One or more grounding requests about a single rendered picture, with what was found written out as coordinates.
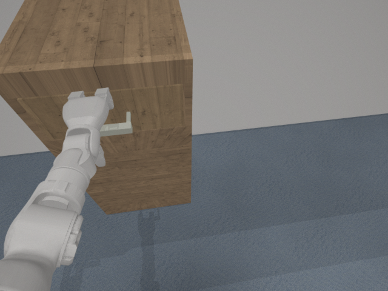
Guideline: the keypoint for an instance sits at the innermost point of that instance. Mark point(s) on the left robot hand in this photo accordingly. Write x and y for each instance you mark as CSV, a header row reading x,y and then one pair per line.
x,y
91,110

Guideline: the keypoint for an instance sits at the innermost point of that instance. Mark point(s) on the drawer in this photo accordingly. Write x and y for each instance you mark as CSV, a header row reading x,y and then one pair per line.
x,y
150,107

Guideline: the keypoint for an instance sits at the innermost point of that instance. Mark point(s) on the handle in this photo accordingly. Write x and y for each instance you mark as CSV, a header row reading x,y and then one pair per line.
x,y
117,129

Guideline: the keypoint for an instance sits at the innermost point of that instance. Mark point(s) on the robot left upper arm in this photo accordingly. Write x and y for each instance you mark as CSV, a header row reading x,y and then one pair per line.
x,y
45,238

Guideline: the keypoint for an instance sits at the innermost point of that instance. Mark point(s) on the cabinet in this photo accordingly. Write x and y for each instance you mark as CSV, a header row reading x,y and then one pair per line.
x,y
56,47

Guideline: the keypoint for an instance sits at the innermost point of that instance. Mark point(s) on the robot left forearm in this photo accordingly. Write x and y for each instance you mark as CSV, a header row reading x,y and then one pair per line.
x,y
69,178

